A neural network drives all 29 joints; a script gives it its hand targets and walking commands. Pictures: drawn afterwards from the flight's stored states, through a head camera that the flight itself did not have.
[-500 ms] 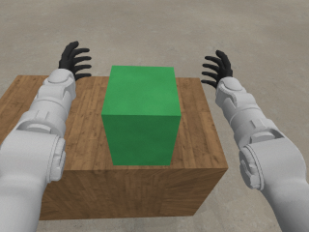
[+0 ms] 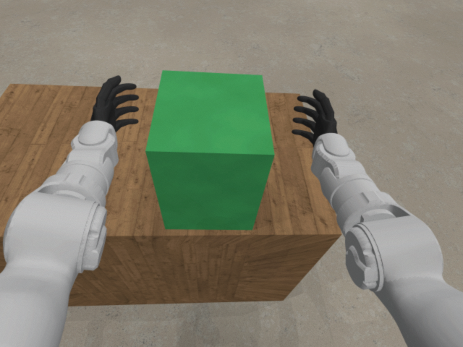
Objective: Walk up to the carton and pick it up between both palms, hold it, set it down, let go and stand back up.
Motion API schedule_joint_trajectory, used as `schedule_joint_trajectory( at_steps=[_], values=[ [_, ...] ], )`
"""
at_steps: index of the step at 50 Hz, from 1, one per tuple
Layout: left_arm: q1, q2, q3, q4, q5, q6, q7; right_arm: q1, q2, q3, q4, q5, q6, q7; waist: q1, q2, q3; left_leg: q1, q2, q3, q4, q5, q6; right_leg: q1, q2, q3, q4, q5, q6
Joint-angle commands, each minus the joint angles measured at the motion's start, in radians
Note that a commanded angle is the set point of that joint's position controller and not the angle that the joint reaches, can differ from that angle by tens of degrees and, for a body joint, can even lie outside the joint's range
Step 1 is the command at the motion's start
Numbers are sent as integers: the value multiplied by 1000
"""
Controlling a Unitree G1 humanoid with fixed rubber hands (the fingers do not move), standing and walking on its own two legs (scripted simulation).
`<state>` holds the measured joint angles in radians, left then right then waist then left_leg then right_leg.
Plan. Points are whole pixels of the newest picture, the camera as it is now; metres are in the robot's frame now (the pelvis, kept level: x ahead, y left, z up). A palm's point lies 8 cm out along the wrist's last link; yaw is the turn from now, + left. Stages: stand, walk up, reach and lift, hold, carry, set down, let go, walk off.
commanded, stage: reach and lift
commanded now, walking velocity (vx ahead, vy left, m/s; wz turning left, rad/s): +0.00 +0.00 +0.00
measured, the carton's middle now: (211, 156) +0.51 +0.03 +0.00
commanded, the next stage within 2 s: none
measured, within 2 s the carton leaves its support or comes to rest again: neither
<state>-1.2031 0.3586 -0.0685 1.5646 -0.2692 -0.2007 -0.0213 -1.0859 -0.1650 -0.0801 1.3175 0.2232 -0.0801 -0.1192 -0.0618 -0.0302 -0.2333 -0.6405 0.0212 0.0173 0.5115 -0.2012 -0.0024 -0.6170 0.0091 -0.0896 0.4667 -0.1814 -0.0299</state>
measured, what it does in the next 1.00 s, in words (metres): stands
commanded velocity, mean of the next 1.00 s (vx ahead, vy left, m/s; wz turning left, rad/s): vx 0.00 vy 0.00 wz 0.00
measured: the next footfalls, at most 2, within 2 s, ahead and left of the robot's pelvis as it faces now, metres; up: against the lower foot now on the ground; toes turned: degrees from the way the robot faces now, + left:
none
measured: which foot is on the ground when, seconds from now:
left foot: down 0.00-1.00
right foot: down 0.00-1.00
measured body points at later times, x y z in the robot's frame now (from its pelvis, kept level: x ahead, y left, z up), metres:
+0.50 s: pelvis +0.00 +0.01 -0.02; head +0.11 +0.03 +0.42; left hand +0.50 +0.19 +0.06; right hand +0.48 -0.16 +0.06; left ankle +0.01 +0.12 -0.73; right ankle +0.01 -0.10 -0.73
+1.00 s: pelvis +0.02 +0.02 +0.01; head +0.12 +0.03 +0.45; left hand +0.49 +0.17 +0.06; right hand +0.45 -0.13 +0.06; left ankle +0.01 +0.12 -0.73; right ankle +0.01 -0.10 -0.73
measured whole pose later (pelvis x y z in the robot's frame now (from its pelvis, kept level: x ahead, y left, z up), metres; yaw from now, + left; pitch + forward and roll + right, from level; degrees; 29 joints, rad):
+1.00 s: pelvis +0.02 +0.02 +0.01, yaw -1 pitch +16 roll -1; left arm -1.00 0.10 0.59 1.29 0.39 -0.31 0.01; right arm -0.87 0.16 -0.79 1.01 -0.56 -0.34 -0.06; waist -0.02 -0.02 -0.08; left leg -0.50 0.01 0.05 0.40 -0.18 0.02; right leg -0.48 0.00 -0.06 0.34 -0.14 -0.01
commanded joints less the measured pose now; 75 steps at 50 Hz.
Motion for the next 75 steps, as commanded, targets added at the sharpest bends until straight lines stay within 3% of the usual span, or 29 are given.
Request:
schedule_joint_trajectory(
  at_steps=[1,11,17,28,33,37,39,42,45,53,75],
  values=[
    [-462,130,-2,-93,-6,-67,3,-446,-161,-18,-122,-13,-58,1,5,101,-584,257,-9,4,18,342,-50,252,-18,34,16,287,36],
    [-453,104,-25,-25,-26,-153,9,-426,-154,0,-52,4,-139,20,14,110,-639,198,-2,5,74,358,-60,136,-18,30,72,251,29],
    [-444,86,-13,-49,-16,-190,13,-424,-143,1,-68,-2,-185,22,20,103,-717,178,-5,7,107,422,-65,143,-18,32,103,327,33],
    [-407,14,126,-115,131,-212,22,-390,-72,-77,-82,-104,-238,3,21,96,-738,184,-12,17,108,508,-71,237,-12,44,107,472,44],
    [-394,-65,233,-139,248,-209,20,-366,22,-177,-101,-230,-249,6,18,95,-695,213,-14,25,80,523,-68,284,-12,41,75,497,44],
    [-377,-179,386,-189,420,-201,3,-320,169,-343,-143,-436,-262,21,4,103,-643,253,-15,39,31,528,-66,365,-17,36,33,532,47],
    [-370,-307,463,-212,528,-191,-17,-302,317,-430,-168,-575,-269,53,6,105,-596,308,-10,43,-3,539,-63,383,-19,22,-1,523,44],
    [-326,-561,514,-199,664,-173,-62,-245,596,-503,-174,-781,-273,137,13,113,-489,405,5,50,-48,547,-61,386,-21,-3,-57,467,42],
    [-239,-643,538,-218,719,-137,-70,-178,683,-506,-208,-857,-260,185,37,109,-436,479,21,60,-69,596,-55,381,-12,-17,-89,427,42],
    [-226,-645,550,-358,728,-88,-51,-157,704,-515,-244,-908,-243,181,54,93,-410,537,34,81,-63,626,-49,354,3,-22,-109,315,54],
    [-173,-719,554,-433,765,-44,-79,-137,817,-503,-295,-919,-228,186,72,76,-361,450,11,95,-90,570,-24,506,-16,-20,-80,433,77]
  ],
)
